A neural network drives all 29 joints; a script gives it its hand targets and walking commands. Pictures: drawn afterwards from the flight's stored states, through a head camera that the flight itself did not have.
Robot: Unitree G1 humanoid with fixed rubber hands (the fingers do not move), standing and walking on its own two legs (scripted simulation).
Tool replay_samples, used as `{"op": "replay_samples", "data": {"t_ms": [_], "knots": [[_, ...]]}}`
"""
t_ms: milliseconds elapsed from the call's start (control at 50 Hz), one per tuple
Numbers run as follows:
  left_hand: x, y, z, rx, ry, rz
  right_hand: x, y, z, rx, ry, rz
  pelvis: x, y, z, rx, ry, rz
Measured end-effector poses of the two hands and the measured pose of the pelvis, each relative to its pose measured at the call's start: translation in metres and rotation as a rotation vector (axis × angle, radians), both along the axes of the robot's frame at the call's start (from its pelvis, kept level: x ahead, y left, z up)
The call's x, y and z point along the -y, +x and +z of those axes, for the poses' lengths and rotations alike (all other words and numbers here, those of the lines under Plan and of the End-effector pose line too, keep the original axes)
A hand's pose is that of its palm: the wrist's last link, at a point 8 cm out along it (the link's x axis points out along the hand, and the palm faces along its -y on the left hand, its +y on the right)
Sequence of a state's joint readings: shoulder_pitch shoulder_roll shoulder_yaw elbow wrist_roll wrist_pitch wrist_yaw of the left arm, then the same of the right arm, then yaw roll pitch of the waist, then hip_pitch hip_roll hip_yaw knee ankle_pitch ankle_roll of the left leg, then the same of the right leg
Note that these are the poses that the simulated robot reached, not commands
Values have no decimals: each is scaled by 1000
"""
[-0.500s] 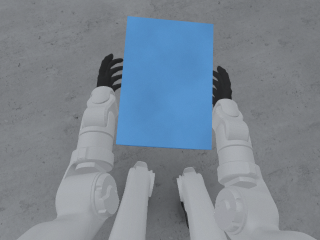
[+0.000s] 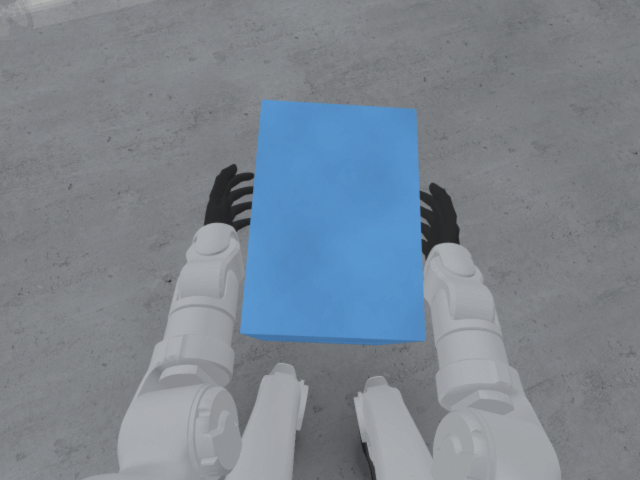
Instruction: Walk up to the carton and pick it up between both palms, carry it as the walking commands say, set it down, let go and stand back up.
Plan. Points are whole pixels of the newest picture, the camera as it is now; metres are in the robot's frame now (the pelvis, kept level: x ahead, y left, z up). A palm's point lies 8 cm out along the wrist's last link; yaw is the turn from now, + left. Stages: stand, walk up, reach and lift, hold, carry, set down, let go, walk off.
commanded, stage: reach and lift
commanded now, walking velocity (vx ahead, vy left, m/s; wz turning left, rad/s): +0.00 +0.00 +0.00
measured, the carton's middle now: (328, 242) +0.42 +0.02 -0.11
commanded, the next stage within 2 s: none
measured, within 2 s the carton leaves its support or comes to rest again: neither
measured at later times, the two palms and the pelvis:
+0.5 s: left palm (214, 221) +0.39 +0.15 +0.03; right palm (470, 247) +0.37 -0.13 +0.02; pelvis +0.02 -0.01 +0.06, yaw +1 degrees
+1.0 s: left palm (208, 209) +0.37 +0.13 +0.10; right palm (516, 239) +0.36 -0.14 +0.09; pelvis +0.03 +0.00 +0.11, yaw +0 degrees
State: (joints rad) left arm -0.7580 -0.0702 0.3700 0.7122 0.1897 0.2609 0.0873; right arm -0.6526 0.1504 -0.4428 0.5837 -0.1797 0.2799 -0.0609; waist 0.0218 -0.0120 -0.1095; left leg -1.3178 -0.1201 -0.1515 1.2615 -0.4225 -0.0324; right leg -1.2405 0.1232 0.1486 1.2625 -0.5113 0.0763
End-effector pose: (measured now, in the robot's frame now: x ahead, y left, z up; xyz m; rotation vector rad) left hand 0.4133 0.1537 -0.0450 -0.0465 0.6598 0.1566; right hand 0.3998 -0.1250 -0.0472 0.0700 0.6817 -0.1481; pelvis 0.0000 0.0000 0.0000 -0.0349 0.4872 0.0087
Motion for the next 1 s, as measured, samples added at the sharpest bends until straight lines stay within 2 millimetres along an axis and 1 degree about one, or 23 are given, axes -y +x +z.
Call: {"op": "replay_samples", "data": {"t_ms": [100, 260, 380, 420, 540, 600, 680, 780, 880, 1000], "knots": [[-1, -7, 12, -2, -10, 8, -1, -6, 13, -3, -9, 8, 2, 5, 12, 24, -2, 12], [6, -12, 36, -9, -3, -9, 6, -16, 34, -8, 3, -12, 4, 10, 33, 78, 8, 11], [8, -15, 54, 10, -6, -5, 8, -17, 54, 9, -4, -4, 5, 14, 47, 109, 15, 3], [7, -17, 58, 4, 0, -7, 7, -18, 58, 3, -7, 1, 5, 15, 51, 117, 14, 5], [8, -25, 76, -1, -15, -22, 8, -30, 75, -4, -3, -12, 5, 18, 68, 157, 20, -2], [8, -26, 84, -7, -13, -25, 7, -32, 81, -9, -4, -12, 5, 18, 74, 178, 24, -3], [7, -26, 97, 6, -2, -29, 6, -31, 95, 3, -8, -6, 3, 19, 81, 206, 21, -1], [10, -27, 113, 9, -16, -31, 10, -34, 112, 7, -13, -13, 2, 22, 92, 243, 20, 2], [14, -33, 123, -5, -11, -32, 13, -39, 124, -7, -3, -5, 3, 27, 102, 277, 26, -5], [20, -40, 141, 2, 4, -31, 19, -43, 142, 1, -10, 6, 5, 31, 112, 320, 26, -6]]}}
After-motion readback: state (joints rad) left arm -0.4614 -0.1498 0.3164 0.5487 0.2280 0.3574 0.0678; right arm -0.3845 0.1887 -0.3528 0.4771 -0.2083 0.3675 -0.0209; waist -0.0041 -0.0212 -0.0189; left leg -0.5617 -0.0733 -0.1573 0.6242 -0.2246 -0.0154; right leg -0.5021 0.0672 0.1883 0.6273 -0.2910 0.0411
